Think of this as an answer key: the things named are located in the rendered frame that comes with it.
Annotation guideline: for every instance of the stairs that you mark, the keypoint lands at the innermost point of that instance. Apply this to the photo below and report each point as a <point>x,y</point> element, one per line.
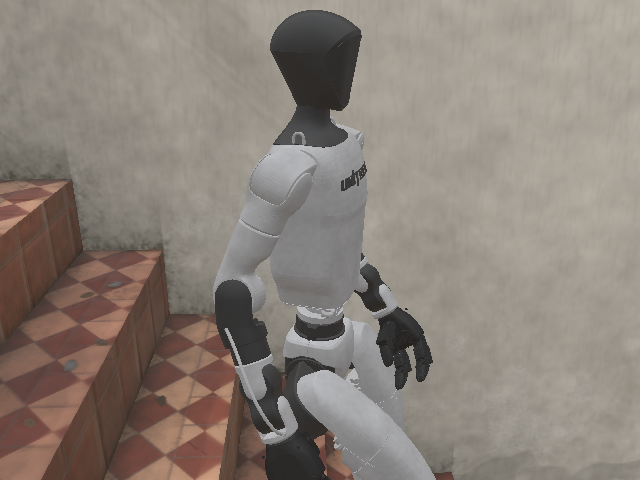
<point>98,381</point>

